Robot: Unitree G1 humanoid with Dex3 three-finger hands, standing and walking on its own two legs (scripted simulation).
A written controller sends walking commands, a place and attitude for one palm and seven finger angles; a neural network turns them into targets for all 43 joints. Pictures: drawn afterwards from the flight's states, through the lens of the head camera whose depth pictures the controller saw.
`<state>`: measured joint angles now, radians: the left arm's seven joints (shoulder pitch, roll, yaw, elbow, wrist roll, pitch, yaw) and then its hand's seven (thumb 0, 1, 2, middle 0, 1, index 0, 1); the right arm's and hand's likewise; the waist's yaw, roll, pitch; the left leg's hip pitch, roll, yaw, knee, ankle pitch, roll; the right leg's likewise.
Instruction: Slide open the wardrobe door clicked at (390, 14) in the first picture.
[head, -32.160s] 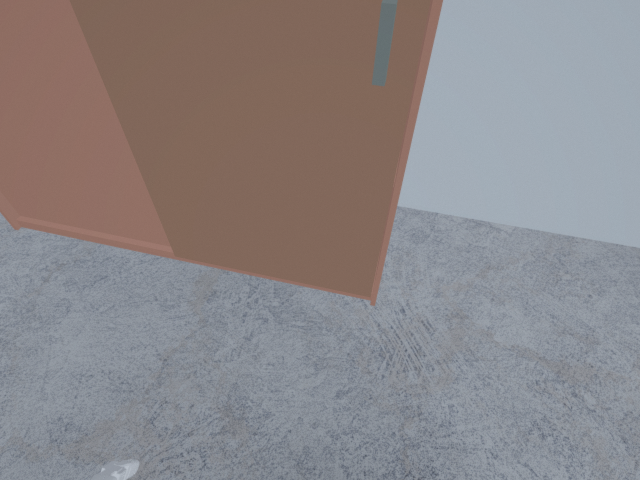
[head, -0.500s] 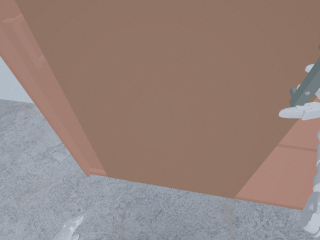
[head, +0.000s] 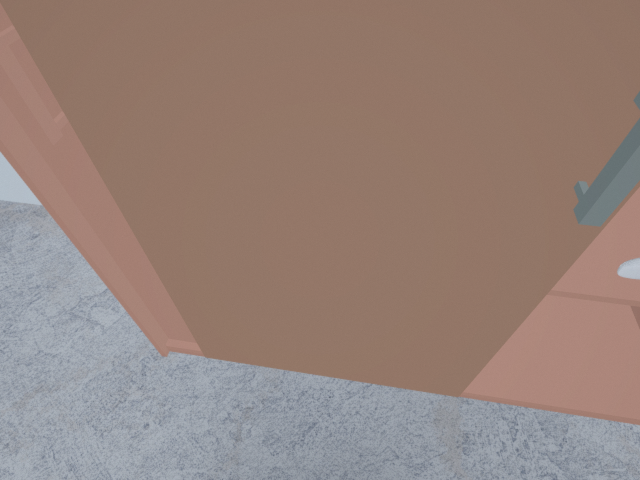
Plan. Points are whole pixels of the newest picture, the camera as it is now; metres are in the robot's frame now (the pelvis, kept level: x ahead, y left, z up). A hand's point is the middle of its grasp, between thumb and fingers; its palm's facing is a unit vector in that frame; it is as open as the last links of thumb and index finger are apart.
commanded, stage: slip the hand off the handle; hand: right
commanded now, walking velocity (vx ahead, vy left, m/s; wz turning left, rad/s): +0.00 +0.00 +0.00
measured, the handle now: (615, 160) +0.45 -0.30 +0.19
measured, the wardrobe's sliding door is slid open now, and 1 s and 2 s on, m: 0.62 0.62 0.62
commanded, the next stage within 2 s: draw the hand back to the body in 0.46 s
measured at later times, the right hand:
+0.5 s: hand out of the picture +0.27 -0.34 +0.16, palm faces +0.43 +0.89 -0.17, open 14.7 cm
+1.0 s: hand out of the picture +0.22 -0.31 +0.17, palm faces +0.21 +0.98 -0.03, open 14.7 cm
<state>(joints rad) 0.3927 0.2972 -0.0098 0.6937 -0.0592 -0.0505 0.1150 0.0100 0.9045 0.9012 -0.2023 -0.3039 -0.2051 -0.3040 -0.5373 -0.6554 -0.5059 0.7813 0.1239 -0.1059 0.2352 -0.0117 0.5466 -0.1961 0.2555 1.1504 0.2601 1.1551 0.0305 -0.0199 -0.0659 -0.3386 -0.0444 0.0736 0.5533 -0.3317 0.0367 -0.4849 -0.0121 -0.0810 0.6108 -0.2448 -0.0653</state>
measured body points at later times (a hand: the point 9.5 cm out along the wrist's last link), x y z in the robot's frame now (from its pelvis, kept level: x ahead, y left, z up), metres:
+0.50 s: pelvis -0.01 -0.01 +0.00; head -0.02 -0.01 +0.45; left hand +0.21 +0.20 -0.06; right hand +0.24 -0.39 +0.17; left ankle -0.03 +0.10 -0.73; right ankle +0.04 -0.08 -0.73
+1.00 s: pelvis -0.02 +0.01 +0.01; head -0.06 +0.01 +0.46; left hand +0.15 +0.24 -0.06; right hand +0.21 -0.36 +0.18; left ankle -0.03 +0.10 -0.73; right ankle +0.04 -0.08 -0.73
